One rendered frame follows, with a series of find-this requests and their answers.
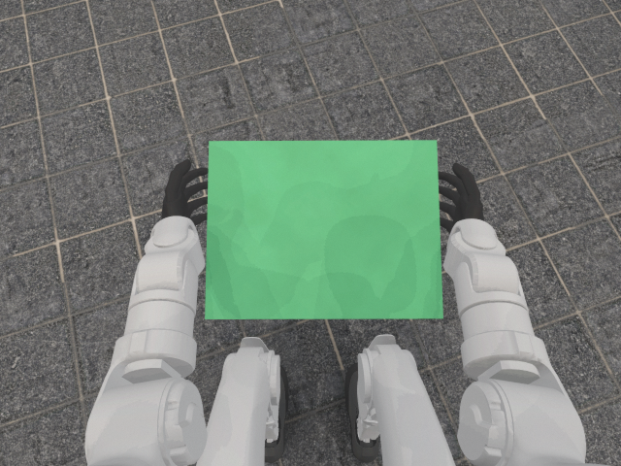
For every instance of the left robot upper arm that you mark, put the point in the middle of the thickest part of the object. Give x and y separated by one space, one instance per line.
155 423

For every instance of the left robot thigh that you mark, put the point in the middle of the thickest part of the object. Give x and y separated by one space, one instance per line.
249 388

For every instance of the robot right hand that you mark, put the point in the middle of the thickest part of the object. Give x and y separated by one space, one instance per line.
466 200

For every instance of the right robot thigh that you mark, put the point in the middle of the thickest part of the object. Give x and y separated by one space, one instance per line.
409 429

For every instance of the robot thigh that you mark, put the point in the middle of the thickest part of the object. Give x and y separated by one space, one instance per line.
249 388
409 429

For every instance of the robot left forearm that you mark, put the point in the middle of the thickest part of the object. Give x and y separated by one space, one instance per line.
158 338

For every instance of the carton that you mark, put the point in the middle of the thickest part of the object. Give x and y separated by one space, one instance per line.
323 230

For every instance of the robot left hand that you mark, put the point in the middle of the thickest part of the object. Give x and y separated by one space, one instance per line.
176 198

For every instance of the robot right forearm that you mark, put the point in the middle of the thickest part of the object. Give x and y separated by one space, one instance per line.
499 340

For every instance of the right robot upper arm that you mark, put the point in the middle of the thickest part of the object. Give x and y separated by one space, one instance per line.
516 424

